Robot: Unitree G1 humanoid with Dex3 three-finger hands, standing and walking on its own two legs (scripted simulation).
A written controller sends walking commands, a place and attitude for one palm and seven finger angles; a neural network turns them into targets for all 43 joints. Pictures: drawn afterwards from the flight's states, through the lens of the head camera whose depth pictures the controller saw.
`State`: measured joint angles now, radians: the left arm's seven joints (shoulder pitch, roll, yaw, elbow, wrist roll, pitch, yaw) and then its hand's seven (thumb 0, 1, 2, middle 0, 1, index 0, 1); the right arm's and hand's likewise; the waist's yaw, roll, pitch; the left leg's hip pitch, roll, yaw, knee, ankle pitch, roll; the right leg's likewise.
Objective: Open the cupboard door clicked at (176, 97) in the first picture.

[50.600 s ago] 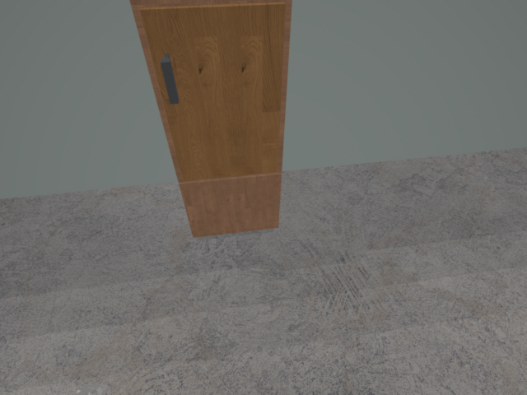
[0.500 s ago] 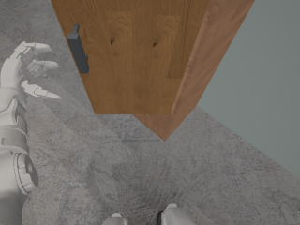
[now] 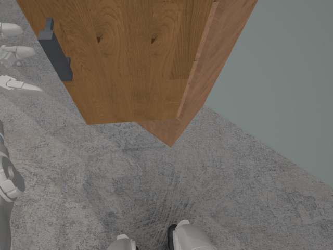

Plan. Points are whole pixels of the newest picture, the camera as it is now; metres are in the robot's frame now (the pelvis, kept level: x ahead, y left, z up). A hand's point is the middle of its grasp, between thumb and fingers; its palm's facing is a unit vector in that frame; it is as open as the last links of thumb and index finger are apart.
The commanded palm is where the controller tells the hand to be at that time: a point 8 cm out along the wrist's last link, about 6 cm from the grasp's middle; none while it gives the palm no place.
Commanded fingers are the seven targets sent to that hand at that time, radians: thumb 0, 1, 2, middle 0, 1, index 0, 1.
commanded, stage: move the hooked fingers beside the handle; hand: left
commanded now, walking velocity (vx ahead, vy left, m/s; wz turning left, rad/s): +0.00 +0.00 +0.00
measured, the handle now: (58, 51) +0.55 +0.19 +0.09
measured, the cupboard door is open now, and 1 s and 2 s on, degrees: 43 43 43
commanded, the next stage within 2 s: slide the fingers in behind the handle in 0.74 s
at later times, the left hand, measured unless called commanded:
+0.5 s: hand (26, 75) +0.49 +0.25 +0.08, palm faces +0.01 -1.00 +0.00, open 14.0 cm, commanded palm +0.47 +0.30 +0.09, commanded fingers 0.00 -0.50 0.30 -0.30 -1.20 -0.30 -1.20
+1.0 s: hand (29, 72) +0.49 +0.24 +0.09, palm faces -0.01 -1.00 +0.00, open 14.0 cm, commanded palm +0.48 +0.28 +0.09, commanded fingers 0.00 -0.50 0.30 -0.30 -1.20 -0.30 -1.20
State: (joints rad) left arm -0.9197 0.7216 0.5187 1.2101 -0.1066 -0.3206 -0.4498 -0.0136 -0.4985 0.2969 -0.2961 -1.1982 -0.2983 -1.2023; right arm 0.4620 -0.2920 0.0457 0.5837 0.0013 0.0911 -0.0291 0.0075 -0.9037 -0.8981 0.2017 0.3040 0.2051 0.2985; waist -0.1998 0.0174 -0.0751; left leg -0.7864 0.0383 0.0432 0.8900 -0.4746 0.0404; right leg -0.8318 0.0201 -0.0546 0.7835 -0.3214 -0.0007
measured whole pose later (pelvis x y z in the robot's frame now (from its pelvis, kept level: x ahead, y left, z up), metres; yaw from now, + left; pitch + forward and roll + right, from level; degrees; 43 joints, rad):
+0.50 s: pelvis +0.00 +0.01 +0.00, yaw +1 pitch +20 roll -3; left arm -0.89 0.63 0.46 1.21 -0.11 -0.31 -0.41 -0.01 -0.50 0.30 -0.30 -1.20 -0.30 -1.20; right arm 0.39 -0.28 0.05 0.56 0.00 0.10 -0.02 0.01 -0.90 -0.90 0.20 0.30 0.21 0.30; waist -0.17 0.02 -0.08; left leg -0.77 0.03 0.03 0.91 -0.49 0.05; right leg -0.80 0.01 -0.07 0.80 -0.34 0.01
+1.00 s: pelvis -0.01 +0.00 +0.00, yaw +1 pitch +20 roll -3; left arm -0.93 0.65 0.45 1.21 -0.12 -0.33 -0.42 -0.01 -0.50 0.30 -0.30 -1.20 -0.30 -1.20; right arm 0.45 -0.30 0.05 0.59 0.00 0.10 -0.02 0.01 -0.90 -0.90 0.20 0.30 0.20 0.30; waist -0.19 0.02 -0.08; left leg -0.81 0.03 0.03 0.93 -0.48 0.04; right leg -0.84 0.01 -0.07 0.81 -0.32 0.00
